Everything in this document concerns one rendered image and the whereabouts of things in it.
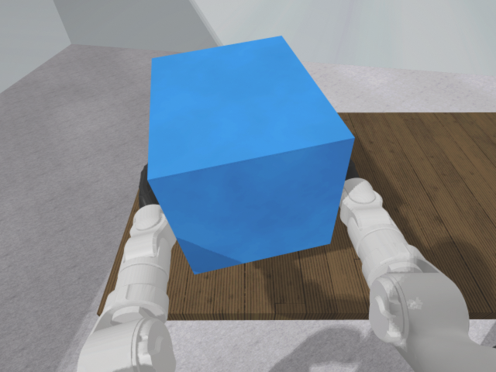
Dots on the carton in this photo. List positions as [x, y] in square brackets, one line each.
[247, 157]

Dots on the left robot forearm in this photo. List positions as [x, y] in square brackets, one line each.
[141, 287]

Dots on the left robot upper arm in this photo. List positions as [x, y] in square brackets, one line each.
[140, 345]

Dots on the right robot forearm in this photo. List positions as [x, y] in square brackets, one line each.
[378, 242]

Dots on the right robot hand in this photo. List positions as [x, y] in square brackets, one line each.
[351, 172]

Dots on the table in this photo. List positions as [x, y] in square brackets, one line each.
[436, 174]

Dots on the left robot hand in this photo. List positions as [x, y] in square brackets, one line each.
[146, 195]

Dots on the right robot upper arm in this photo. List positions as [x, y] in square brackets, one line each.
[424, 317]

